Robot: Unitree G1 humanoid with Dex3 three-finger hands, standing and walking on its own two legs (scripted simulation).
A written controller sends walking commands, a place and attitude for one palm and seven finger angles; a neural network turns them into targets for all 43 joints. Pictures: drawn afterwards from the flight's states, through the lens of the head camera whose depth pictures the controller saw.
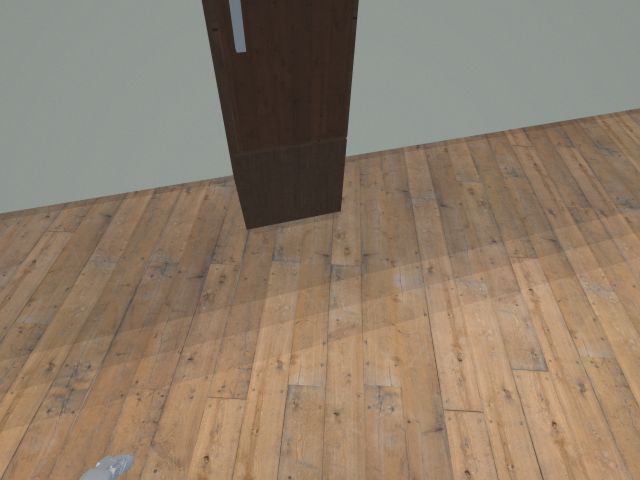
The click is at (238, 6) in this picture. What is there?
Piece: cupboard door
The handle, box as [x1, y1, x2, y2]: [229, 0, 245, 52]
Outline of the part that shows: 229,0 235,48 237,52 245,51 240,1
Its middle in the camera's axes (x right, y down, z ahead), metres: -0.23 -0.59 +1.05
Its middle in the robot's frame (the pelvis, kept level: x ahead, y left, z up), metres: +1.19 +0.29 +0.09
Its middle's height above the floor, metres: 0.86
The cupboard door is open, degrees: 0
